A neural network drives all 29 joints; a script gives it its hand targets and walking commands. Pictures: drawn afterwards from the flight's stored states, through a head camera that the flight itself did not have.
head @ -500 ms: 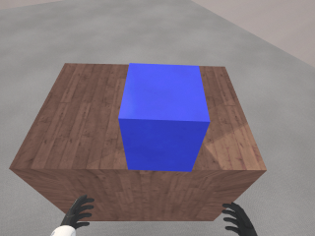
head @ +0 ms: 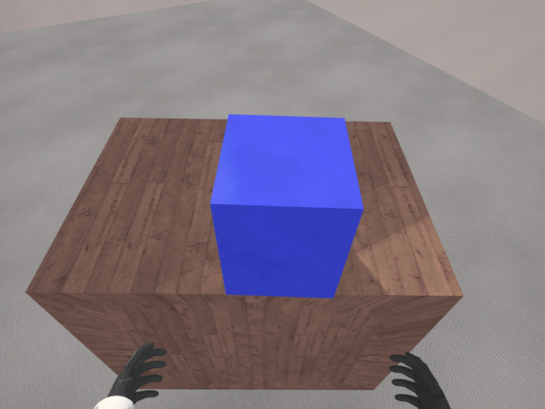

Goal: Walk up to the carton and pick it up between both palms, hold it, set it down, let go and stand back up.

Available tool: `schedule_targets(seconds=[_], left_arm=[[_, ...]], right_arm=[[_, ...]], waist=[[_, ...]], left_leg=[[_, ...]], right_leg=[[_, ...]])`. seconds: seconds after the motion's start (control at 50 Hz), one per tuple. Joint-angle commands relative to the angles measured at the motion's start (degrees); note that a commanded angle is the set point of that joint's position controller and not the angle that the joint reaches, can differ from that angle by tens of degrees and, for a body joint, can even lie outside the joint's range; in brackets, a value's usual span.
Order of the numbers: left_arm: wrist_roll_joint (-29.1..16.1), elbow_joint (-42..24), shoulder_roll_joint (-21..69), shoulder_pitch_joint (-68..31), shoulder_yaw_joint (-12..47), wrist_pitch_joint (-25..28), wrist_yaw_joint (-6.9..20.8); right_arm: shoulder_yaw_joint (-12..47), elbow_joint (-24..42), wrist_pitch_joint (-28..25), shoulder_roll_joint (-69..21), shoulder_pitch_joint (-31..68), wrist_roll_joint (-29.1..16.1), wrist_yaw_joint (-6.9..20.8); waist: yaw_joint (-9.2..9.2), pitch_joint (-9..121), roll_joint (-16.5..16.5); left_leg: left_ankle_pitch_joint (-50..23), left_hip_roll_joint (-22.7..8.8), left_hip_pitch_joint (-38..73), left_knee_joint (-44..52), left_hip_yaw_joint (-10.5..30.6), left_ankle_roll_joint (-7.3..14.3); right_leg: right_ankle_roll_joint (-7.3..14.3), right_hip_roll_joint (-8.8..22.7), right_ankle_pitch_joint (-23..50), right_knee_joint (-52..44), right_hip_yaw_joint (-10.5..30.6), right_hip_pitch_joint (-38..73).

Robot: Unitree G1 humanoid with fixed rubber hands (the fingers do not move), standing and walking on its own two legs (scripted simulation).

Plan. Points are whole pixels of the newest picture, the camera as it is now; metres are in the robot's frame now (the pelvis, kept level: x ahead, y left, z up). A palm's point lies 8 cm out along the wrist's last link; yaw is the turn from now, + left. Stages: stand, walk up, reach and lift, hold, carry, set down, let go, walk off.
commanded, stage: let go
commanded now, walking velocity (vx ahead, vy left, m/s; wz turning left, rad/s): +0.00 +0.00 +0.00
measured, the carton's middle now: (282, 209) +0.45 +0.00 +0.03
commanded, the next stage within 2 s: stand in 0.04 s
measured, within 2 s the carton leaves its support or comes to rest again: neither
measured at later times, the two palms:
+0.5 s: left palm out of the picture +0.01 +0.25 -0.13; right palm out of the picture +0.08 -0.23 -0.13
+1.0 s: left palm out of the picture -0.04 +0.24 -0.15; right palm out of the picture +0.06 -0.23 -0.14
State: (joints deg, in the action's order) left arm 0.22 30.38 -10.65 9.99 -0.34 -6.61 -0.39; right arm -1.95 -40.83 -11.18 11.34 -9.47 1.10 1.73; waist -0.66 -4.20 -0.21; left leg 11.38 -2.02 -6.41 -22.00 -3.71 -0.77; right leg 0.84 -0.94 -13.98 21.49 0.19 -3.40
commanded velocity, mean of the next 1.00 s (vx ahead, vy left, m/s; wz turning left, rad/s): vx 0.00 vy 0.00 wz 0.00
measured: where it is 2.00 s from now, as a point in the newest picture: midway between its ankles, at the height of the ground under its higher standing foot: outside the picture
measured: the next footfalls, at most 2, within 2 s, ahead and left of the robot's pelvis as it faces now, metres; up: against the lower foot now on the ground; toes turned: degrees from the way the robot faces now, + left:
none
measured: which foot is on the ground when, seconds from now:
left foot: down 0.00-1.00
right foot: down 0.00-1.00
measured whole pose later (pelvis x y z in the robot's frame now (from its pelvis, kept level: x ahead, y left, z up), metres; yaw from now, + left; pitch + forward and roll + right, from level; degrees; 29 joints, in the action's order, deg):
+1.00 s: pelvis -0.01 +0.00 -0.01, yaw +10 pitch +1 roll -1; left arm 1.3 54.6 -10.8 19.6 -2.5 -0.2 -1.8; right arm -1.7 -52.6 0.1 10.3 -19.1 1.6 -1.2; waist -1.1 1.4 -0.1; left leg 12.3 1.5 -18.3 -30.2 5.4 -0.1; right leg 0.9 1.8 -17.9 28.3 -9.1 -10.8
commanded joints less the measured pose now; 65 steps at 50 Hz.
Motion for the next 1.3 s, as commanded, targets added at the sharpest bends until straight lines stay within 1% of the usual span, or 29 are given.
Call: schedule_targets(seconds=[0.0,0.02,0.04,0.08,0.1,0.12,0.16,0.2,0.22,0.28,0.32,0.34,0.42,0.48,0.54,0.58,0.6,0.62,0.66,0.72,0.78,0.8,0.92,0.94,1.0,1.1,1.14,1.18,1.28], left_arm=[[-0.1,-6.7,-6.3,-4.9,-2.0,1.3,-0.2],[-0.4,-6.6,-5.8,-5.4,-1.7,1.2,-0.2],[4.2,-1.8,-8.7,-0.3,-3.8,4.5,0.2],[3.7,-1.0,-9.1,1.4,-4.6,6.3,0.6],[3.5,0.2,-6.9,3.9,-4.1,6.8,0.8],[2.9,1.0,-7.4,5.3,-3.5,7.1,0.8],[2.9,1.9,-7.3,1.9,-3.4,7.4,0.8],[2.4,2.0,-6.7,1.2,-3.2,7.6,0.3],[2.1,2.9,-7.0,3.7,-3.4,7.6,-0.1],[1.6,4.3,-7.6,3.0,-3.7,7.8,-0.5],[1.9,5.2,-9.4,3.0,-3.9,7.4,-0.9],[1.6,5.9,-8.3,3.8,-3.7,7.0,-0.7],[1.4,8.8,-7.7,9.9,-3.8,6.6,-0.8],[2.1,10.7,-8.5,8.9,-3.7,6.4,-1.3],[1.2,12.7,-7.3,10.6,-3.4,6.6,-0.8],[1.5,14.1,-5.8,11.4,-3.3,6.8,-1.0],[1.7,14.2,-6.0,11.6,-3.1,6.9,-0.9],[1.7,15.5,-5.7,12.3,-2.9,7.0,-1.0],[1.9,16.0,-6.3,12.1,-3.0,7.5,-1.4],[1.4,17.7,-6.5,11.8,-3.1,8.2,-1.5],[1.0,19.3,-6.9,11.9,-3.4,8.2,-1.4],[1.1,19.3,-7.1,11.8,-3.9,8.0,-1.6],[1.2,22.7,-5.2,14.6,-3.4,6.6,-1.7],[1.0,23.3,-5.5,15.5,-3.5,6.7,-1.6],[1.3,24.7,-2.9,15.0,-2.6,6.7,-1.4],[0.6,26.9,-6.1,13.3,-3.1,7.3,-1.9],[0.9,27.3,-5.5,14.0,-3.2,7.0,-2.1],[0.5,28.9,-2.6,14.8,-2.0,6.9,-2.0],[1.0,29.1,-4.2,11.7,-2.1,6.5,-2.2]], right_arm=[[-2.4,6.6,-1.2,5.5,3.4,0.1,-0.4],[-2.8,7.0,-1.1,5.9,4.1,0.1,-0.4],[-2.2,1.0,5.6,7.4,-4.4,0.0,-1.4],[-1.9,1.0,9.9,7.4,-7.5,0.9,-1.1],[-1.6,1.8,10.3,6.3,-4.0,0.8,-1.0],[-1.4,2.9,9.9,5.9,-5.2,0.0,-0.7],[-1.4,3.0,9.6,5.3,-3.9,0.0,-0.2],[-2.1,2.0,9.7,7.4,-5.1,0.3,0.0],[-2.3,1.2,10.0,8.6,-6.3,1.0,-0.2],[-1.5,1.5,9.5,6.0,-5.3,1.1,-0.1],[-1.7,0.4,10.0,6.1,-5.1,0.7,-0.6],[-1.8,0.5,10.0,7.3,-6.9,1.0,-0.5],[-1.8,-2.0,10.6,7.0,-8.4,1.1,-1.0],[-1.6,-1.9,10.6,6.1,-9.9,1.1,-1.7],[-1.4,-3.0,10.4,5.9,-10.4,0.9,-1.5],[-1.4,-3.1,10.6,5.7,-10.9,0.6,-1.8],[-1.6,-3.5,10.7,6.5,-10.3,0.8,-2.0],[-1.6,-3.9,10.9,6.8,-10.6,0.6,-2.0],[-1.4,-4.4,10.6,5.3,-11.0,0.7,-2.1],[-2.0,-5.6,10.4,6.3,-10.9,0.7,-1.9],[-1.1,-6.6,9.8,5.1,-11.9,0.4,-2.0],[-1.4,-6.4,9.6,5.1,-11.7,0.7,-2.4],[-1.0,-9.2,10.5,4.9,-12.3,0.5,-3.2],[-0.8,-9.5,10.9,3.7,-10.7,0.5,-3.2],[-0.3,-11.2,10.8,2.3,-11.9,0.2,-3.1],[-0.3,-12.2,10.4,2.9,-12.0,-0.2,-3.6],[-0.8,-13.4,10.4,5.0,-12.6,0.0,-3.8],[-0.2,-14.1,10.6,1.9,-12.5,-0.2,-3.8],[0.1,-16.2,11.5,1.0,-12.3,0.1,-4.1]], waist=[[0.19,5.0,0.6],[0.37,5.6,1.9],[-0.60,3.1,-1.8],[0.31,-0.6,-0.8],[-1.44,1.4,-4.3],[-0.61,4.6,-4.7],[0.40,6.7,1.4],[-0.18,7.9,3.5],[-0.67,9.5,0.1],[-0.28,9.3,2.4],[-0.33,9.4,-2.4],[0.26,9.5,1.7],[-1.46,6.0,-1.8],[0.00,3.2,1.7],[-0.62,2.2,-4.6],[-0.18,-0.5,-3.1],[-0.67,0.0,-5.1],[-0.22,-1.7,-2.9],[0.27,1.0,-3.7],[0.15,4.0,4.3],[0.27,5.3,4.2],[-0.11,6.8,1.5],[-0.85,2.5,-2.7],[-1.51,0.4,-6.0],[-1.30,1.2,-2.1],[-0.36,5.5,0.7],[-0.49,5.8,-0.7],[-0.79,2.7,2.0],[0.63,-1.3,1.0]], left_leg=[[-9.2,1.6,10.2,0.7,-0.9,-1.2],[-8.3,1.5,10.5,0.7,-1.0,-1.1],[-19.1,-5.6,-6.4,-0.5,6.2,1.2],[-8.1,-3.9,-18.1,-0.7,6.2,1.3],[-10.0,-3.9,-13.6,-2.2,5.4,1.8],[-9.2,-3.3,-10.1,-2.8,6.0,1.7],[-7.2,-2.2,-11.8,-5.1,6.2,1.4],[-6.5,-1.4,-13.1,-6.3,6.2,1.2],[-8.5,-1.6,-11.3,-6.8,5.9,1.5],[-13.1,-2.4,-8.3,-7.8,7.2,1.5],[-11.3,-1.2,-11.2,-7.2,7.8,2.0],[-9.6,-1.8,-11.8,-6.1,8.9,2.2],[-2.2,-1.5,-14.1,-4.8,10.0,2.5],[1.2,-0.2,-14.8,-4.6,9.8,2.5],[4.6,-2.1,-14.3,-1.4,13.8,3.9],[8.7,-3.6,-20.2,2.5,17.4,4.0],[10.9,-2.8,-20.9,2.7,16.7,4.1],[10.5,-1.3,-19.5,1.7,14.8,2.9],[2.6,-0.5,-18.2,-2.0,13.0,2.9],[-3.0,1.7,-13.6,-6.5,9.5,1.9],[-10.0,0.0,-12.2,-5.8,10.5,2.3],[-13.6,-0.8,-10.8,-6.2,10.5,2.6],[-1.6,-2.1,-14.6,0.2,16.0,4.0],[-2.5,-1.5,-15.5,-0.7,14.6,3.8],[-4.0,-1.9,-19.2,0.1,16.0,3.9],[-10.6,0.5,-12.7,-4.3,11.5,2.6],[-13.0,-0.5,-12.2,-4.0,11.9,2.5],[-10.8,-0.2,-12.2,-4.2,12.5,2.6],[-7.1,0.3,-11.2,-3.6,12.0,2.2]], right_leg=[[-0.5,0.1,7.7,-5.2,-1.0,-10.0],[-0.5,-0.1,7.4,-5.2,-1.1,-10.2],[-0.9,3.5,5.9,0.1,0.5,-4.7],[0.1,4.4,2.1,-0.5,1.9,0.8],[0.5,5.3,7.2,0.6,3.0,-1.0],[0.9,4.9,8.8,1.4,2.9,-4.3],[1.8,5.5,5.1,1.5,1.2,-4.6],[2.6,7.5,3.6,1.1,1.6,-4.3],[3.2,8.4,4.9,2.0,2.3,-4.0],[2.8,6.7,3.8,2.7,-0.1,-9.5],[2.7,6.5,2.9,3.3,-0.6,-7.0],[2.7,5.8,-1.0,3.6,-1.0,-7.8],[2.3,6.7,-7.6,1.2,-0.6,-9.2],[3.3,7.8,-12.3,-0.9,0.5,-12.8],[2.5,5.7,-9.9,1.1,-0.8,-13.3],[2.8,4.9,-7.7,2.4,-1.6,-11.5],[2.2,4.8,-8.5,2.1,-2.3,-10.5],[2.3,5.5,-9.2,0.9,-1.6,-11.9],[3.4,7.5,-5.5,-0.6,0.1,-10.1],[3.6,9.6,-6.6,-3.9,1.1,-10.5],[3.7,8.4,1.0,-0.7,-2.2,-8.9],[3.4,8.0,2.3,0.5,-3.2,-7.5],[2.5,5.7,-3.9,2.5,-4.3,-8.3],[2.3,6.7,-3.9,1.7,-4.0,-8.2],[2.7,6.7,-1.5,1.4,-3.8,-3.5],[2.9,8.3,1.9,0.5,-4.4,-4.2],[2.6,7.4,2.3,1.3,-5.3,-3.1],[2.8,7.3,0.4,-0.5,-5.0,-6.3],[3.7,9.2,-3.4,-2.8,-3.6,-9.7]])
